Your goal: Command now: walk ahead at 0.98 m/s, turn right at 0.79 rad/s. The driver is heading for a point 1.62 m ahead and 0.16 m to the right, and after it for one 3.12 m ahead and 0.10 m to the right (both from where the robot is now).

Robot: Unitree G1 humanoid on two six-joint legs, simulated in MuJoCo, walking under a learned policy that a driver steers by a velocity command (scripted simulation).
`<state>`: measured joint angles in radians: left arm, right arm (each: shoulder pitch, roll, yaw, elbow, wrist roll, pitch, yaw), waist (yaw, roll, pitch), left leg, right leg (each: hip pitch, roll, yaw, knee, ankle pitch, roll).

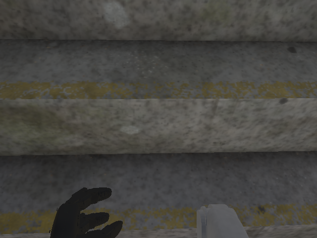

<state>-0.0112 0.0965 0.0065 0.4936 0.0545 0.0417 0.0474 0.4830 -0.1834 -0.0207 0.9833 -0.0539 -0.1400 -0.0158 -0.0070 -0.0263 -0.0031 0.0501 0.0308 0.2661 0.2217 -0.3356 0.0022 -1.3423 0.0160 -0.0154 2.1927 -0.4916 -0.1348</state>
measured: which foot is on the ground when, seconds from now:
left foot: down 0.00-0.12, up 0.14-0.58, down 0.60-0.92, up 0.94-1.00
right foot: up 0.00-0.06, down 0.08-0.56, up 0.58-0.82, down 0.84-1.00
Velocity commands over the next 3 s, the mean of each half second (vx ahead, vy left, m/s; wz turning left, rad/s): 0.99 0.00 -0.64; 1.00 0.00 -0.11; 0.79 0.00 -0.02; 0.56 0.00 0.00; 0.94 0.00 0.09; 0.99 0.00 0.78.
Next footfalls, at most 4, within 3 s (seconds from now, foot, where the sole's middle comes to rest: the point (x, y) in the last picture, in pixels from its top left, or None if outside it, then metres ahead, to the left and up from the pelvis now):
0.08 right None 0.20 -0.11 -0.54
0.60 left None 0.19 0.08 -0.54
0.84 right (224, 210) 0.39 -0.16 -0.30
1.32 left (146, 163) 0.47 0.05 -0.20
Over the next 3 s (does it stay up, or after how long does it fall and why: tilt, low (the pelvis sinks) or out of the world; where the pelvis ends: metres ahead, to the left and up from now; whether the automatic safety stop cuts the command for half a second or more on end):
stays up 0.59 -0.42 0.68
